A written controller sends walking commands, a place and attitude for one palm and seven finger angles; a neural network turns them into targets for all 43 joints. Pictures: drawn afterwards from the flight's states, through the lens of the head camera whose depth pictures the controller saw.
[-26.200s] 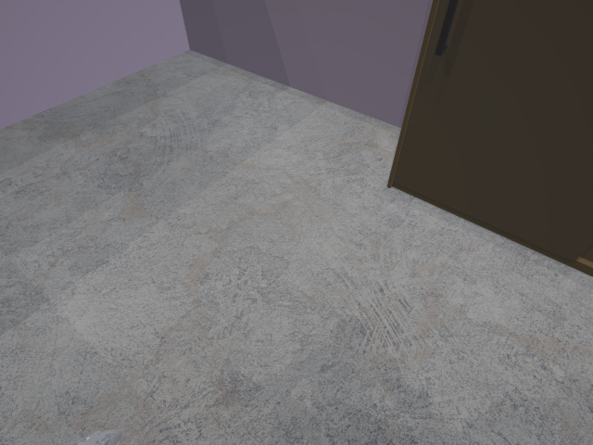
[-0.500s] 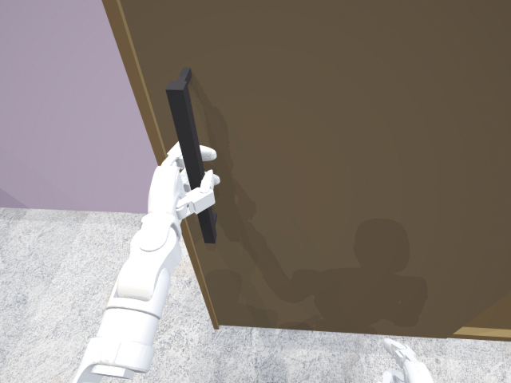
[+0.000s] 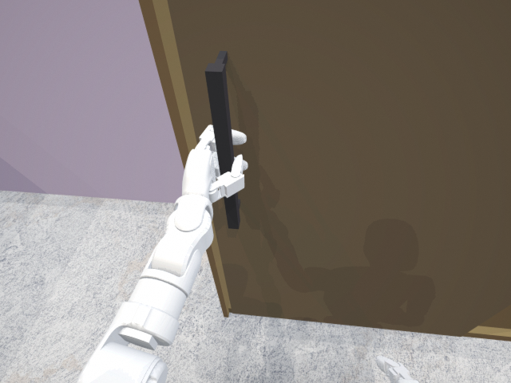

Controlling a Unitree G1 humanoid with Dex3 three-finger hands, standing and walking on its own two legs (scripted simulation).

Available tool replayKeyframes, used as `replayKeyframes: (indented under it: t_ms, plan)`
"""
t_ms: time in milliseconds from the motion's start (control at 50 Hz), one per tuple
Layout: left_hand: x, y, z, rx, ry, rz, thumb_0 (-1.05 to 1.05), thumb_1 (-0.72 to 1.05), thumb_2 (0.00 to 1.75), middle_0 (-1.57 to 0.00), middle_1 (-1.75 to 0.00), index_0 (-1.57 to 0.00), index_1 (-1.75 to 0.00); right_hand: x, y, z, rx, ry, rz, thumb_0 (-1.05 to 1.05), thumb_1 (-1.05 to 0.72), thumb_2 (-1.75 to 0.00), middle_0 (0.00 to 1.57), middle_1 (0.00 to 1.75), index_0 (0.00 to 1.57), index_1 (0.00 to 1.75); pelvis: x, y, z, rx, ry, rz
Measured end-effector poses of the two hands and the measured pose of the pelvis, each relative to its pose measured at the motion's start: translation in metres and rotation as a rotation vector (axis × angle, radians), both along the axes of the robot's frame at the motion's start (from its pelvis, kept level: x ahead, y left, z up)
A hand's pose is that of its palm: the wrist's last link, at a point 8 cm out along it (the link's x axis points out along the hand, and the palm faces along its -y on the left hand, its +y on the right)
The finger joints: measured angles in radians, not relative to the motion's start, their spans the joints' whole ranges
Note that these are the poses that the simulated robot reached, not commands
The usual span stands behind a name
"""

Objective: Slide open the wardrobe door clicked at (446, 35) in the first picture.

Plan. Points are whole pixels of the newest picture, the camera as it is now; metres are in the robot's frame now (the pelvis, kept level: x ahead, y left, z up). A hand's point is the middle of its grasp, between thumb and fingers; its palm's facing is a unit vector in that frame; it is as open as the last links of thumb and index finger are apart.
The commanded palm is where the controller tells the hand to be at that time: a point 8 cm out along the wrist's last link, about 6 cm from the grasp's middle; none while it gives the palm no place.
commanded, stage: tug the door sideways, standing still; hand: left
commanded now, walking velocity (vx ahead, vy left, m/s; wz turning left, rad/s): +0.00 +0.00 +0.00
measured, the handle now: (229, 156) +0.45 +0.08 +0.13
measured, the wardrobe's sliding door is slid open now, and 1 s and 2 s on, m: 0.02 0.07 0.33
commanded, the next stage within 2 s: step sideways, sliding the door along in 0.14 s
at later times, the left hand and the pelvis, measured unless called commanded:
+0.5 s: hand (260, 179) +0.39 +0.03 +0.13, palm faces -0.11 -0.98 -0.14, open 6.0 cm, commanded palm +0.38 +0.07 +0.13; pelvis -0.01 -0.03 +0.00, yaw -4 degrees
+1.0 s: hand (277, 176) +0.40 +0.00 +0.13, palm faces +0.10 -0.99 -0.04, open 5.8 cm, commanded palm +0.37 -0.02 +0.13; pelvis +0.00 -0.13 +0.00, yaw -2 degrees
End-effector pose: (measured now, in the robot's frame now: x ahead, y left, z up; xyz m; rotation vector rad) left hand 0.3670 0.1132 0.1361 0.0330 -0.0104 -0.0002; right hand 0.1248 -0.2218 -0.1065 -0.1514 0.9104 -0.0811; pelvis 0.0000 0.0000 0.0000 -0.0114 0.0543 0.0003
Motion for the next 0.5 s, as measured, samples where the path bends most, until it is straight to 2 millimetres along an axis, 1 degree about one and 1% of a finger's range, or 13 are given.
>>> replayKeyframes:
  t_ms: [280,400,500]
  plan:
    - [0.001,-0.022,0.0,0.011,-0.012,-0.034,0.0,0.75,0.8,-0.37,-1.4,-0.3,-1.4,-0.015,0.0,-0.003,0.008,0.005,-0.005,0.01,-0.91,-0.9,0.2,0.3,0.2,0.3,-0.011,-0.001,-0.001,0.003,0.0,-0.008]
    - [0.007,-0.025,0.0,0.084,-0.055,-0.128,-0.03,0.68,0.78,-0.41,-1.4,-0.33,-1.4,-0.02,-0.015,-0.002,-0.031,-0.003,-0.119,0.01,-0.91,-0.9,0.2,0.3,0.21,0.3,-0.013,-0.007,-0.001,0.02,-0.026,-0.063]
    - [0.007,-0.031,0.0,0.103,-0.064,-0.121,-0.04,0.66,0.8,-0.43,-1.4,-0.35,-1.4,-0.025,-0.035,-0.01,-0.04,0.026,-0.145,0.01,-0.91,-0.9,0.2,0.3,0.21,0.3,-0.012,-0.026,-0.004,0.013,-0.052,-0.073]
